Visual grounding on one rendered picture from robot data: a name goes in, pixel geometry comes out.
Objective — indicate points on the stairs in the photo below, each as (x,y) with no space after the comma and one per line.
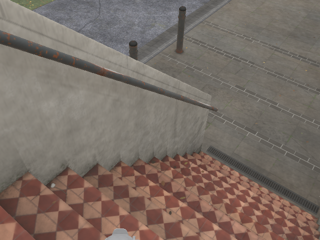
(194,197)

